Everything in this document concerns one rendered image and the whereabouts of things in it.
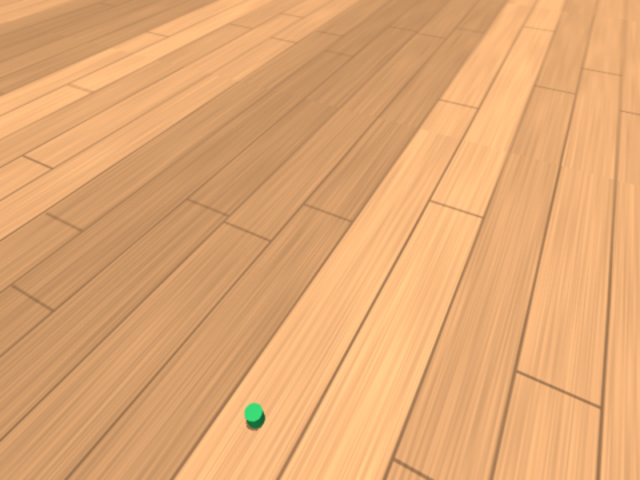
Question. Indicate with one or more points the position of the tin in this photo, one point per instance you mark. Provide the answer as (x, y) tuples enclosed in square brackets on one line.
[(254, 415)]

